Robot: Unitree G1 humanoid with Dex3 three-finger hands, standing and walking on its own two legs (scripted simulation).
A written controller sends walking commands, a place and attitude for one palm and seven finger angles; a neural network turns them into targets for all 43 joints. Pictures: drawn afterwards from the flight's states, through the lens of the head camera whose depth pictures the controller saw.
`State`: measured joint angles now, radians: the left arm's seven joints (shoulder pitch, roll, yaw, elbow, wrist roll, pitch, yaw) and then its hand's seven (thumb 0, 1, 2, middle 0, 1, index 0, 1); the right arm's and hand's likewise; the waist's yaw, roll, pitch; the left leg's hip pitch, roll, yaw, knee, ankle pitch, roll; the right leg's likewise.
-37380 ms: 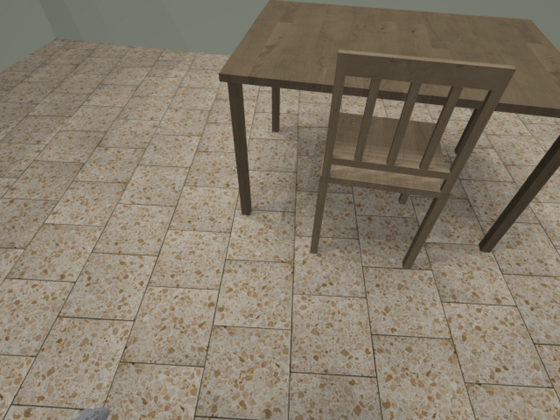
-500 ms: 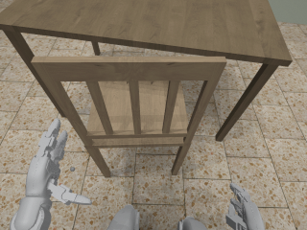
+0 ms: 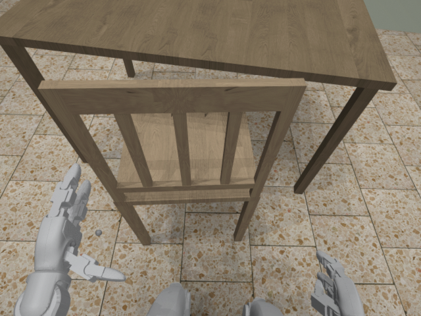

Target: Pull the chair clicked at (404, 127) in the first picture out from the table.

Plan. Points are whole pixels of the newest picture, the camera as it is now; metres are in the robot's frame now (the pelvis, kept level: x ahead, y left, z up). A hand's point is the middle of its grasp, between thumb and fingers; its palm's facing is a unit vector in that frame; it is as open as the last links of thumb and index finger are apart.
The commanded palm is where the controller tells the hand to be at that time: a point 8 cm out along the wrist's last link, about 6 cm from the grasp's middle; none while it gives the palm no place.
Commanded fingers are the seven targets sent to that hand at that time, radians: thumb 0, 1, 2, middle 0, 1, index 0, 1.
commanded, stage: aim the fingers beside a spindle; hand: left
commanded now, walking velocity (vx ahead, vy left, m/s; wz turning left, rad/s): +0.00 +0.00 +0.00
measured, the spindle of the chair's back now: (183, 153) +0.45 +0.09 -0.01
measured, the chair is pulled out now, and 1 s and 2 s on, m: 0.17 0.17 0.17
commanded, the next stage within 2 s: none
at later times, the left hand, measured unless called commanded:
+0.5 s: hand (114, 225) +0.26 +0.19 +0.03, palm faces +0.10 -0.99 -0.05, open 17.0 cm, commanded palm +0.24 +0.24 +0.03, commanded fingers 0.00 -0.50 0.30 -0.06 -0.08 -0.06 -0.08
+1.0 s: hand (129, 219) +0.28 +0.17 +0.01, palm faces +0.09 -1.00 -0.04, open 17.0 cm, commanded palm +0.26 +0.22 +0.01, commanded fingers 0.00 -0.50 0.30 -0.06 -0.08 -0.06 -0.08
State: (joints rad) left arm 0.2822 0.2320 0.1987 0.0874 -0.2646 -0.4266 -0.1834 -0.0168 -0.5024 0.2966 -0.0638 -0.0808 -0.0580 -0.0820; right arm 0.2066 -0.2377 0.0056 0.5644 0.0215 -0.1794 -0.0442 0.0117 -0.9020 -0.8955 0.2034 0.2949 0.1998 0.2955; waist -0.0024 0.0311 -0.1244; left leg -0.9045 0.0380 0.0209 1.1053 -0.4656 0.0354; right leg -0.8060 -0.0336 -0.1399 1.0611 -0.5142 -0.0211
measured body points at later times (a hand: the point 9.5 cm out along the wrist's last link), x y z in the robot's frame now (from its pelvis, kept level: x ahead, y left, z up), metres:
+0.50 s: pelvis +0.00 -0.02 -0.01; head +0.08 -0.01 +0.43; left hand +0.25 +0.24 +0.03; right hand +0.17 -0.26 -0.10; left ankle +0.04 +0.09 -0.66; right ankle +0.00 -0.11 -0.66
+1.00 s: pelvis -0.01 -0.02 -0.02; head +0.09 -0.01 +0.42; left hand +0.27 +0.23 +0.01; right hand +0.17 -0.26 -0.12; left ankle +0.04 +0.09 -0.66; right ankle +0.00 -0.11 -0.66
